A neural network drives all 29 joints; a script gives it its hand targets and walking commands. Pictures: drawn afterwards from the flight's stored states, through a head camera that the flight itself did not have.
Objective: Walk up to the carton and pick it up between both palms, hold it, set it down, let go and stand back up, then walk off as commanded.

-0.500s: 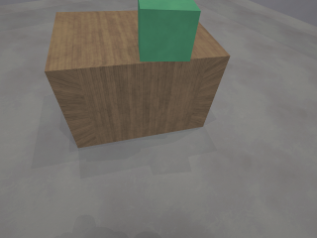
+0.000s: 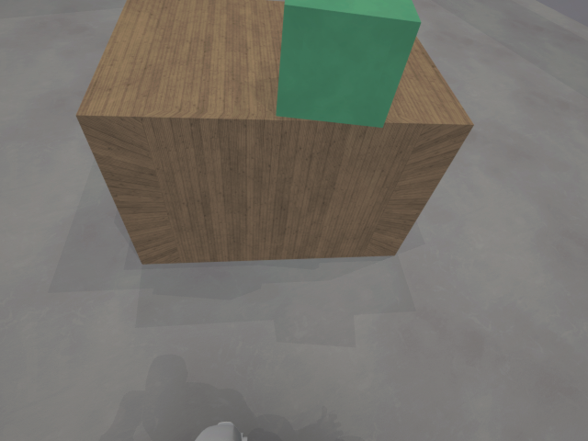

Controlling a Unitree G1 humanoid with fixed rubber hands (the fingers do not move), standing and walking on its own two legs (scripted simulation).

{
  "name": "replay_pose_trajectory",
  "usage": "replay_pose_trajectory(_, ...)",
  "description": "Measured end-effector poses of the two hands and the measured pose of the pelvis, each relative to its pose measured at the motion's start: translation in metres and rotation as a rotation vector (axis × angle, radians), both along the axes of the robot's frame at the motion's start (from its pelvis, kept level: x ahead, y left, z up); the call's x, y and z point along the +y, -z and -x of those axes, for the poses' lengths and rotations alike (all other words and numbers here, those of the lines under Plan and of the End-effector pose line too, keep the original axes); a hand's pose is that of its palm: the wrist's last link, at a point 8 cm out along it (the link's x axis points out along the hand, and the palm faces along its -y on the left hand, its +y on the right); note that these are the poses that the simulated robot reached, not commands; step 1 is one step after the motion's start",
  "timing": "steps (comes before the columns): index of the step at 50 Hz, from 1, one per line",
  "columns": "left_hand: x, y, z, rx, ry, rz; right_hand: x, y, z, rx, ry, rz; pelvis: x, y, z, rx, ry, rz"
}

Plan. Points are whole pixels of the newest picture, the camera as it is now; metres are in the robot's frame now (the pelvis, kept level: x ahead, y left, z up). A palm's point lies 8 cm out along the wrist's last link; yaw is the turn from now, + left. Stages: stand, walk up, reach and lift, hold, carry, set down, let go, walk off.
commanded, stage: walk up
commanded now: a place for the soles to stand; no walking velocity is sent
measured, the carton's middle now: (338, 54) +0.93 -0.06 +0.05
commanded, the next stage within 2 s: none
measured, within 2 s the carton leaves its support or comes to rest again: neither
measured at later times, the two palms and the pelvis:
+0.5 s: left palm (159, 409) +0.18 +0.19 -0.11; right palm out of the picture +0.16 -0.47 -0.11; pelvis +0.11 -0.13 -0.01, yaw +1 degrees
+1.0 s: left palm (206, 387) +0.22 +0.14 -0.13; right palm (563, 345) +0.31 -0.46 -0.11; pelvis +0.19 -0.17 -0.01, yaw +7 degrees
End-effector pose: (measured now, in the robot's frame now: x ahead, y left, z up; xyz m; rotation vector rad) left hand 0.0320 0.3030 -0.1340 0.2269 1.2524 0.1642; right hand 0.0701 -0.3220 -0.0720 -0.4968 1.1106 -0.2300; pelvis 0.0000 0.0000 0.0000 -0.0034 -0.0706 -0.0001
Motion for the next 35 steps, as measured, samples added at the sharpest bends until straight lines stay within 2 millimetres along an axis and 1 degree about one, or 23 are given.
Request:
replay_pose_trajectory(2, -0.003, 0.002, -0.01, 0.026, 0.01, 0.005, -0.005, -0.004, -0.013, -0.034, 0.019, 0.009, -0.003, 0.0, -0.012, -0.003, 0.003, -0.009)
replay_pose_trajectory(5, -0.005, 0.001, -0.032, 0.028, 0.027, -0.005, -0.016, -0.011, -0.026, -0.067, 0.056, 0.02, -0.012, -0.001, -0.029, -0.009, 0.009, -0.021)
replay_pose_trajectory(8, -0.009, -0.002, -0.059, -0.007, 0.032, -0.029, -0.028, -0.013, -0.034, -0.075, 0.062, 0.025, -0.025, -0.001, -0.045, -0.014, 0.009, -0.03)
replay_pose_trajectory(10, -0.014, -0.005, -0.077, -0.038, 0.031, -0.04, -0.038, -0.011, -0.038, -0.062, 0.056, 0.024, -0.035, 0.0, -0.053, -0.016, 0.012, -0.032)
replay_pose_trajectory(14, -0.035, -0.011, -0.114, -0.087, 0.057, -0.059, -0.065, 0.001, -0.043, -0.031, 0.053, 0.012, -0.061, 0.005, -0.067, -0.017, 0.024, -0.041)
replay_pose_trajectory(17, -0.056, -0.014, -0.138, -0.109, 0.072, -0.08, -0.094, 0.017, -0.051, -0.017, 0.066, -0.004, -0.086, 0.014, -0.08, -0.012, 0.025, -0.039)
replay_pose_trajectory(19, -0.071, -0.016, -0.149, -0.128, 0.071, -0.098, -0.115, 0.031, -0.058, 0.002, 0.076, -0.004, -0.102, 0.021, -0.089, -0.019, 0.005, -0.002)
replay_pose_trajectory(21, -0.085, -0.017, -0.153, -0.148, 0.065, -0.108, -0.131, 0.04, -0.068, 0.032, 0.093, -0.001, -0.114, 0.025, -0.098, -0.011, -0.011, 0.011)
replay_pose_trajectory(22, -0.092, -0.019, -0.153, -0.147, 0.056, -0.105, -0.135, 0.041, -0.074, 0.046, 0.094, -0.002, -0.119, 0.023, -0.102, -0.007, -0.011, 0.01)
replay_pose_trajectory(25, -0.108, -0.024, -0.151, -0.124, 0.024, -0.094, -0.143, 0.037, -0.094, 0.061, 0.074, -0.013, -0.127, 0.014, -0.114, 0.007, -0.019, 0.018)
replay_pose_trajectory(27, -0.116, -0.026, -0.148, -0.107, 0.003, -0.087, -0.145, 0.032, -0.106, 0.064, 0.045, -0.022, -0.132, 0.009, -0.124, 0.016, -0.035, 0.026)
replay_pose_trajectory(30, -0.124, -0.022, -0.144, -0.082, -0.027, -0.077, -0.147, 0.025, -0.124, 0.086, 0.004, -0.027, -0.137, 0.005, -0.14, 0.027, -0.065, 0.036)
replay_pose_trajectory(35, -0.129, -0.004, -0.137, -0.015, -0.071, -0.056, -0.14, 0.018, -0.162, 0.085, -0.045, -0.013, -0.139, 0.007, -0.162, 0.018, -0.087, 0.017)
